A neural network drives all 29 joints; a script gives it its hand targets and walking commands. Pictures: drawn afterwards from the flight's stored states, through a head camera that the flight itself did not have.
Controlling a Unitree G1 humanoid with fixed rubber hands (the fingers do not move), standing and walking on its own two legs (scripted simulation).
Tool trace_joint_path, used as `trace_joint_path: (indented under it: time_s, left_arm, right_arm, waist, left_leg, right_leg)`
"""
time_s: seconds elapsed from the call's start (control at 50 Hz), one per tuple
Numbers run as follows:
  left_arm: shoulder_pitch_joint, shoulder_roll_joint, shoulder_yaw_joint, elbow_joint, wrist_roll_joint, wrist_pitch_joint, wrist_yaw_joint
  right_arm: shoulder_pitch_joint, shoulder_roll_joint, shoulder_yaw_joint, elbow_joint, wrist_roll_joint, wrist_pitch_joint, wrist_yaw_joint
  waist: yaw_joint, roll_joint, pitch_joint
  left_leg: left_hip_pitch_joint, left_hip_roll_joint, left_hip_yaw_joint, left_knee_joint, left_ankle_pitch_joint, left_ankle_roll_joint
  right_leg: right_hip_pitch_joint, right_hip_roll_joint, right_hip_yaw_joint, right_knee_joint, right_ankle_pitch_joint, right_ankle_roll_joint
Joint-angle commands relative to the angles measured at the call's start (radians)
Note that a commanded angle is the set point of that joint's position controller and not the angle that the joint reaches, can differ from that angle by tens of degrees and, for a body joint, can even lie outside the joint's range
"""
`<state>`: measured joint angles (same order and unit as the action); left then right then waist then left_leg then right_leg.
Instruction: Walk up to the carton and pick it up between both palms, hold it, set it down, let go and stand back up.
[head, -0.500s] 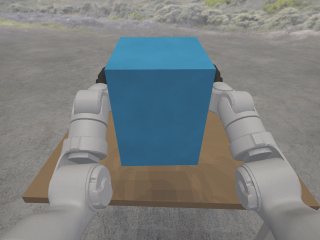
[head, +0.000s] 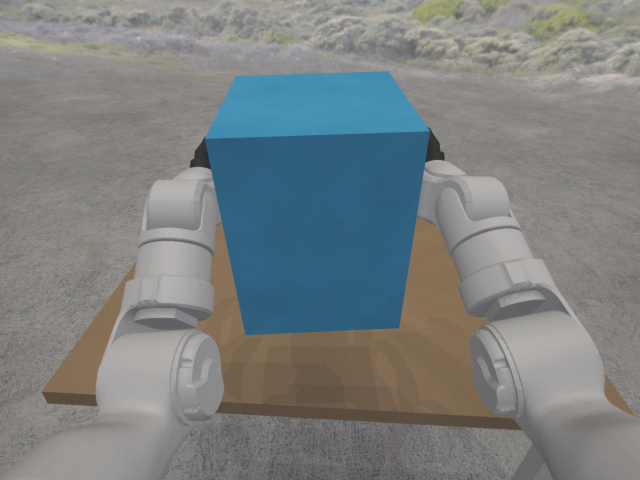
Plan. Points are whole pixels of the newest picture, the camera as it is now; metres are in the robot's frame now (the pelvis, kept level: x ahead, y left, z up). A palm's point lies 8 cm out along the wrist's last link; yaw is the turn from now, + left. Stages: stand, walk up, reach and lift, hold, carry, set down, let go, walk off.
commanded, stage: hold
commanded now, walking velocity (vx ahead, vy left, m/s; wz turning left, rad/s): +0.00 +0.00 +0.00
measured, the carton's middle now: (317, 202) +0.34 +0.01 +0.27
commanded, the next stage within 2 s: none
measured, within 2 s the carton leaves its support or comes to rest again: neither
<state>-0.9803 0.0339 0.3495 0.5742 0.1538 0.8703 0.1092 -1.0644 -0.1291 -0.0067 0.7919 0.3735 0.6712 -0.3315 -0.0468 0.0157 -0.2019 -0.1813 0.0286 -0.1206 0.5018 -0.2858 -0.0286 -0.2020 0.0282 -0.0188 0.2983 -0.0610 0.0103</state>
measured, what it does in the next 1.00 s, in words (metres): stands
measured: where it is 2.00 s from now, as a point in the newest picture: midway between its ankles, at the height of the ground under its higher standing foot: outside the picture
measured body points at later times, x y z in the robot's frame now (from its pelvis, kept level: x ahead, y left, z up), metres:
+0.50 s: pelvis +0.00 +0.00 +0.00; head -0.10 +0.02 +0.44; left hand +0.38 +0.14 +0.27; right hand +0.38 -0.12 +0.29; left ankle -0.01 +0.13 -0.74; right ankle +0.06 -0.13 -0.74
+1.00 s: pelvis -0.01 -0.01 +0.00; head -0.11 +0.01 +0.44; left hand +0.38 +0.14 +0.28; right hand +0.38 -0.13 +0.29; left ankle -0.01 +0.13 -0.74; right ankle +0.06 -0.13 -0.74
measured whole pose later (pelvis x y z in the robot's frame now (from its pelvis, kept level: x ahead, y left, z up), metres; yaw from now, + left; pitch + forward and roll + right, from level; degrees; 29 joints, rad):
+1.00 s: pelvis -0.01 -0.01 +0.00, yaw +1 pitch -1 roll -2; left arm -1.02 0.05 0.36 0.62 0.15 0.86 0.11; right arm -1.08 -0.12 -0.04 0.79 0.35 0.68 -0.33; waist -0.05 0.02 -0.22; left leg -0.22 0.02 -0.14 0.51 -0.26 -0.04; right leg -0.24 0.03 -0.01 0.31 -0.05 0.00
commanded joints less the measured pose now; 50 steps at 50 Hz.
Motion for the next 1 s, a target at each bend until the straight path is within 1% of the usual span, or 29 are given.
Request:
trace_joint_path:
  time_s: [0.0,0.04,0.06,0.12,0.16,0.22,0.26,0.28,0.3,0.36,0.42,0.44,0.48,0.52,0.54,0.6,0.64,0.7,0.74,0.76,0.78,0.84,0.86,0.88,0.9,0.92,0.94,0.96,0.98]
  left_arm:
    - [-1.018,-0.72,-0.428,-0.284,-0.193,-0.134,-0.151]
    - [-1.006,-0.719,-0.424,-0.298,-0.191,-0.129,-0.152]
    - [-0.976,-0.724,-0.41,-0.248,-0.169,-0.116,-0.152]
    - [-0.998,-0.713,-0.4,-0.235,-0.173,-0.119,-0.153]
    - [-0.995,-0.728,-0.414,-0.306,-0.184,-0.126,-0.151]
    - [-0.987,-0.696,-0.388,-0.241,-0.157,-0.111,-0.156]
    - [-1.017,-0.706,-0.386,-0.24,-0.165,-0.115,-0.154]
    - [-0.98,-0.713,-0.398,-0.264,-0.164,-0.113,-0.151]
    - [-0.959,-0.711,-0.402,-0.235,-0.169,-0.11,-0.155]
    - [-0.959,-0.702,-0.374,-0.207,-0.15,-0.106,-0.156]
    - [-0.996,-0.678,-0.354,-0.226,-0.132,-0.111,-0.157]
    - [-0.995,-0.681,-0.349,-0.209,-0.132,-0.109,-0.156]
    - [-1.0,-0.703,-0.401,-0.243,-0.16,-0.118,-0.154]
    - [-1.01,-0.694,-0.393,-0.232,-0.173,-0.124,-0.154]
    - [-1.046,-0.715,-0.407,-0.251,-0.19,-0.128,-0.153]
    - [-0.984,-0.671,-0.349,-0.21,-0.158,-0.121,-0.159]
    - [-0.991,-0.695,-0.379,-0.22,-0.166,-0.117,-0.158]
    - [-1.031,-0.682,-0.364,-0.224,-0.164,-0.126,-0.154]
    - [-1.008,-0.702,-0.391,-0.202,-0.182,-0.124,-0.152]
    - [-1.021,-0.697,-0.376,-0.206,-0.171,-0.126,-0.156]
    - [-1.001,-0.696,-0.367,-0.188,-0.174,-0.124,-0.155]
    - [-1.014,-0.701,-0.365,-0.171,-0.18,-0.127,-0.154]
    - [-1.0,-0.699,-0.357,-0.175,-0.166,-0.128,-0.155]
    - [-1.017,-0.693,-0.354,-0.176,-0.162,-0.125,-0.158]
    - [-1.043,-0.675,-0.342,-0.182,-0.162,-0.129,-0.155]
    - [-1.018,-0.684,-0.344,-0.191,-0.168,-0.129,-0.154]
    - [-1.006,-0.688,-0.349,-0.152,-0.169,-0.127,-0.157]
    - [-1.014,-0.689,-0.363,-0.192,-0.166,-0.128,-0.155]
    - [-1.01,-0.673,-0.338,-0.158,-0.16,-0.124,-0.16]
  right_arm:
    - [-1.128,0.823,0.214,-0.496,0.233,-0.058,0.169]
    - [-1.084,0.821,0.216,-0.459,0.23,-0.04,0.169]
    - [-1.09,0.799,0.199,-0.462,0.223,-0.046,0.168]
    - [-1.136,0.793,0.199,-0.474,0.223,-0.052,0.173]
    - [-1.09,0.818,0.216,-0.473,0.232,-0.045,0.172]
    - [-1.099,0.797,0.195,-0.432,0.227,-0.037,0.171]
    - [-1.106,0.788,0.176,-0.422,0.215,-0.041,0.175]
    - [-1.072,0.792,0.19,-0.434,0.22,-0.041,0.176]
    - [-1.089,0.781,0.194,-0.454,0.223,-0.043,0.173]
    - [-1.128,0.793,0.199,-0.468,0.234,-0.047,0.172]
    - [-1.09,0.794,0.184,-0.389,0.221,-0.037,0.175]
    - [-1.102,0.797,0.189,-0.389,0.219,-0.034,0.177]
    - [-1.126,0.797,0.187,-0.446,0.223,-0.05,0.176]
    - [-1.141,0.82,0.2,-0.483,0.227,-0.05,0.174]
    - [-1.15,0.819,0.19,-0.487,0.223,-0.053,0.177]
    - [-1.099,0.812,0.195,-0.441,0.213,-0.04,0.169]
    - [-1.136,0.798,0.19,-0.471,0.221,-0.048,0.171]
    - [-1.133,0.812,0.189,-0.439,0.214,-0.044,0.173]
    - [-1.163,0.793,0.185,-0.49,0.209,-0.054,0.173]
    - [-1.145,0.799,0.179,-0.458,0.206,-0.048,0.173]
    - [-1.157,0.813,0.189,-0.474,0.21,-0.044,0.171]
    - [-1.156,0.802,0.17,-0.456,0.198,-0.045,0.173]
    - [-1.168,0.813,0.185,-0.479,0.208,-0.049,0.171]
    - [-1.132,0.801,0.166,-0.416,0.196,-0.037,0.172]
    - [-1.151,0.815,0.176,-0.425,0.201,-0.042,0.172]
    - [-1.143,0.808,0.189,-0.442,0.209,-0.041,0.173]
    - [-1.165,0.794,0.174,-0.456,0.201,-0.046,0.171]
    - [-1.136,0.806,0.172,-0.445,0.206,-0.047,0.169]
    - [-1.152,0.798,0.17,-0.441,0.197,-0.04,0.168]
  waist:
    - [-0.02,0.084,-0.532]
    - [-0.03,0.079,-0.479]
    - [-0.036,0.085,-0.45]
    - [-0.023,0.077,-0.458]
    - [-0.023,0.073,-0.49]
    - [-0.016,0.071,-0.408]
    - [-0.029,0.07,-0.42]
    - [-0.018,0.071,-0.44]
    - [-0.031,0.074,-0.454]
    - [-0.01,0.062,-0.425]
    - [0.001,0.067,-0.401]
    - [-0.004,0.051,-0.412]
    - [-0.02,0.088,-0.481]
    - [-0.017,0.056,-0.49]
    - [-0.028,0.083,-0.497]
    - [-0.011,0.04,-0.443]
    - [-0.016,0.063,-0.463]
    - [-0.007,0.048,-0.454]
    - [-0.022,0.051,-0.496]
    - [-0.022,0.061,-0.465]
    - [-0.018,0.029,-0.473]
    - [-0.021,0.059,-0.455]
    - [-0.007,0.051,-0.485]
    - [-0.019,0.069,-0.435]
    - [-0.006,0.044,-0.466]
    - [-0.002,0.057,-0.48]
    - [-0.021,0.048,-0.47]
    - [-0.015,0.07,-0.493]
    - [-0.012,0.052,-0.463]
  left_leg:
    - [-0.107,-0.084,0.042,-0.12,0.276,-0.018]
    - [-0.105,-0.076,0.034,-0.121,0.305,-0.021]
    - [-0.128,-0.081,0.037,-0.124,0.262,-0.023]
    - [-0.128,-0.077,0.035,-0.127,0.236,-0.02]
    - [-0.107,-0.079,0.034,-0.115,0.32,-0.022]
    - [-0.115,-0.079,0.038,-0.123,0.268,-0.017]
    - [-0.139,-0.072,0.036,-0.137,0.215,-0.019]
    - [-0.128,-0.068,0.036,-0.13,0.274,-0.023]
    - [-0.12,-0.075,0.038,-0.122,0.273,-0.024]
    - [-0.138,-0.083,0.037,-0.12,0.276,-0.014]
    - [-0.148,-0.076,0.037,-0.138,0.223,-0.011]
    - [-0.15,-0.082,0.036,-0.14,0.214,-0.007]
    - [-0.135,-0.083,0.042,-0.123,0.245,-0.017]
    - [-0.127,-0.094,0.041,-0.114,0.249,-0.013]
    - [-0.144,-0.087,0.036,-0.123,0.229,-0.019]
    - [-0.134,-0.097,0.045,-0.12,0.233,-0.007]
    - [-0.145,-0.084,0.037,-0.131,0.21,-0.008]
    - [-0.154,-0.086,0.036,-0.13,0.196,-0.006]
    - [-0.147,-0.081,0.034,-0.134,0.186,-0.011]
    - [-0.16,-0.083,0.038,-0.137,0.169,-0.008]
    - [-0.16,-0.089,0.039,-0.13,0.18,-0.004]
    - [-0.187,-0.076,0.036,-0.147,0.148,-0.001]
    - [-0.171,-0.08,0.032,-0.136,0.173,0.001]
    - [-0.172,-0.079,0.032,-0.142,0.151,-0.003]
    - [-0.176,-0.084,0.031,-0.138,0.156,-0.001]
    - [-0.177,-0.08,0.031,-0.142,0.162,0.005]
    - [-0.176,-0.087,0.035,-0.136,0.156,0.003]
    - [-0.17,-0.085,0.033,-0.133,0.174,-0.01]
    - [-0.181,-0.09,0.038,-0.136,0.147,0.002]
  right_leg:
    - [0.418,0.075,0.033,0.041,0.157,-0.003]
    - [0.421,0.079,0.028,0.042,0.19,0.0]
    - [0.411,0.079,0.031,0.038,0.14,-0.003]
    - [0.397,0.078,0.028,0.032,0.101,-0.004]
    - [0.428,0.081,0.032,0.041,0.189,-0.007]
    - [0.374,0.08,0.026,0.027,0.12,-0.002]
    - [0.383,0.084,0.027,0.034,0.089,-0.005]
    - [0.394,0.087,0.027,0.038,0.139,-0.008]
    - [0.405,0.081,0.033,0.031,0.137,-0.009]
    - [0.399,0.073,0.037,0.03,0.14,-0.003]
    - [0.382,0.078,0.028,0.03,0.101,-0.003]
    - [0.382,0.075,0.03,0.024,0.088,0.001]
    - [0.409,0.076,0.035,0.034,0.132,-0.006]
    - [0.404,0.068,0.036,0.028,0.132,0.0]
    - [0.4,0.074,0.031,0.039,0.116,-0.002]
    - [0.385,0.061,0.036,0.017,0.11,0.006]
    - [0.389,0.071,0.03,0.024,0.083,0.001]
    - [0.37,0.067,0.035,0.024,0.061,0.001]
    - [0.377,0.066,0.029,0.028,0.055,0.0]
    - [0.38,0.068,0.032,0.027,0.05,-0.003]
    - [0.381,0.06,0.033,0.025,0.064,0.004]
    - [0.384,0.066,0.033,0.028,0.046,-0.002]
    - [0.394,0.063,0.036,0.03,0.06,-0.001]
    - [0.368,0.064,0.036,0.024,0.038,-0.003]
    - [0.385,0.056,0.036,0.027,0.044,0.003]
    - [0.393,0.064,0.036,0.032,0.054,0.0]
    - [0.382,0.058,0.037,0.022,0.051,0.001]
    - [0.388,0.054,0.038,0.032,0.058,0.0]
    - [0.375,0.054,0.041,0.021,0.037,0.001]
